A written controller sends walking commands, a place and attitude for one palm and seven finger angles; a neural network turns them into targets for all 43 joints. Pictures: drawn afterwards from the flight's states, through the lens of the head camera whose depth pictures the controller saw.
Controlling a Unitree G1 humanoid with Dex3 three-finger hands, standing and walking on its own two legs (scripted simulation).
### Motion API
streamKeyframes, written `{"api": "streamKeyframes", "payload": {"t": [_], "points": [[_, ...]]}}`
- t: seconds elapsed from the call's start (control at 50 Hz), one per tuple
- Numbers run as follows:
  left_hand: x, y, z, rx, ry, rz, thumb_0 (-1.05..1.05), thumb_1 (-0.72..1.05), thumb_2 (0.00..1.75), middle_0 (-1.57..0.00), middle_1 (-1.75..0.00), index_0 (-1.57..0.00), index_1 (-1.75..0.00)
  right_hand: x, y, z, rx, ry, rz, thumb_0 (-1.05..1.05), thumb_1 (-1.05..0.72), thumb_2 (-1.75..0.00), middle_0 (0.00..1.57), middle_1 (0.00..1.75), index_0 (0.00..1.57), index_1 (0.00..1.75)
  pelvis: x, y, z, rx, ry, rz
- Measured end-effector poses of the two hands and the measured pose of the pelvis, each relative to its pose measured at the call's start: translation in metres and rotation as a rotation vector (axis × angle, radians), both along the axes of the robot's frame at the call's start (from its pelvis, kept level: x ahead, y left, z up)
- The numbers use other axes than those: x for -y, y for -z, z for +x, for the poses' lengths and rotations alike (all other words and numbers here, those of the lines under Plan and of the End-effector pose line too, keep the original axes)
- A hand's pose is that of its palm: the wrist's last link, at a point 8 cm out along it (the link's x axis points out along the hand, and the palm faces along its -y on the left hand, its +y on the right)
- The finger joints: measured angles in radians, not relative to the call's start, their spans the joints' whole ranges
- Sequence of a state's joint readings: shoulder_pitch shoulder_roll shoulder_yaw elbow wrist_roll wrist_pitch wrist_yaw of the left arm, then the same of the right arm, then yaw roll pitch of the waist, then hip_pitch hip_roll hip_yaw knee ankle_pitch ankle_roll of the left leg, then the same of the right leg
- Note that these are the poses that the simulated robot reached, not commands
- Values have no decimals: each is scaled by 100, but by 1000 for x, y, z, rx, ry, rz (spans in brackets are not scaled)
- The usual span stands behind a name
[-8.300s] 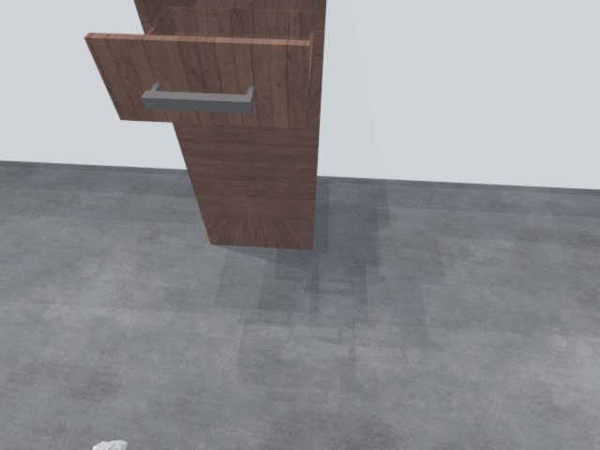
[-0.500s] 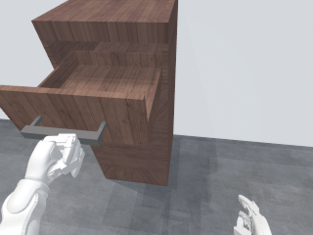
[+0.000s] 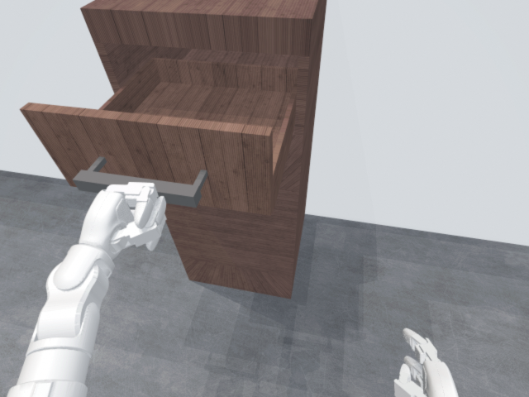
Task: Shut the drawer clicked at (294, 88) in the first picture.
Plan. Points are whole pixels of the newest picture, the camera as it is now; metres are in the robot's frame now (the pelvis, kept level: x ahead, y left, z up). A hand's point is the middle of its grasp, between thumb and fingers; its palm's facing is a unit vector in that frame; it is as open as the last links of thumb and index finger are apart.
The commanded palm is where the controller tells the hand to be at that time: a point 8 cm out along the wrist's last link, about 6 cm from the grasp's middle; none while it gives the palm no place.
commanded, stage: push the drawer shut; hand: left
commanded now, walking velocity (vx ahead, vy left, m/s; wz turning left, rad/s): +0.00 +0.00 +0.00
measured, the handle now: (143, 178) +0.39 +0.23 +0.14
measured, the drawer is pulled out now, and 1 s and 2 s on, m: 0.24 0.11 0.00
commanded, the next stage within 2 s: none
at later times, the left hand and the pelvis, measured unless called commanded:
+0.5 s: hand (178, 185) +0.38 +0.17 +0.13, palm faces -0.13 -0.99 -0.05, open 2.8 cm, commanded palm +0.39 +0.22 +0.14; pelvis -0.01 +0.01 +0.00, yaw -1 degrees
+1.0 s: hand (190, 162) +0.44 +0.17 +0.13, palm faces -0.13 -0.99 -0.03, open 2.9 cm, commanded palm +0.45 +0.21 +0.14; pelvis +0.00 +0.01 +0.00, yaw -2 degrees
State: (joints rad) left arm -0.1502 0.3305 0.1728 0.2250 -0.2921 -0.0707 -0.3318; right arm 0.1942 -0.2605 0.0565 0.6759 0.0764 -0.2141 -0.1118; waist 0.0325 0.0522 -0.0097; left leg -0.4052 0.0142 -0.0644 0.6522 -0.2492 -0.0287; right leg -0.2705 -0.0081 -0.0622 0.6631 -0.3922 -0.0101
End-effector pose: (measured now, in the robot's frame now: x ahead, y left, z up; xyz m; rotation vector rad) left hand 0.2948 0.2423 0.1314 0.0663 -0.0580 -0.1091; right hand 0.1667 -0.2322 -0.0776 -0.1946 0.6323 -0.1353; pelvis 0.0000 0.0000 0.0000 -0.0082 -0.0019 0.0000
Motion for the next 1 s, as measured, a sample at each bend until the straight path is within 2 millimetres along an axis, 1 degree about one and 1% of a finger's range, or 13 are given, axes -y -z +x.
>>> {"api": "streamKeyframes", "payload": {"t": [0.2,0.36,0.5,0.68,1.0], "points": [[4,-2,32,-19,13,-4,-5,69,95,-140,-160,-140,-160,0,7,-25,-68,25,-5,1,-91,-89,21,30,21,30,-6,0,-6,-8,6,-3],[10,-3,56,-25,17,-7,-4,73,96,-140,-160,-140,-160,3,15,-49,-141,60,-10,1,-91,-89,21,30,21,30,-10,0,-6,-23,15,-3],[15,-3,75,-36,19,-11,-4,75,96,-140,-160,-140,-160,5,20,-65,-199,89,-14,1,-91,-89,21,30,21,30,-13,0,-6,-36,20,-4],[16,-3,98,-46,17,-20,-4,74,96,-140,-160,-140,-160,9,23,-80,-251,119,-17,1,-91,-89,21,30,21,30,-14,1,-4,-57,28,-7],[21,-4,128,-54,17,-30,-3,74,96,-140,-160,-140,-160,14,30,-101,-331,140,-21,1,-91,-89,21,30,21,30,-12,4,-3,-93,29,-11]]}}
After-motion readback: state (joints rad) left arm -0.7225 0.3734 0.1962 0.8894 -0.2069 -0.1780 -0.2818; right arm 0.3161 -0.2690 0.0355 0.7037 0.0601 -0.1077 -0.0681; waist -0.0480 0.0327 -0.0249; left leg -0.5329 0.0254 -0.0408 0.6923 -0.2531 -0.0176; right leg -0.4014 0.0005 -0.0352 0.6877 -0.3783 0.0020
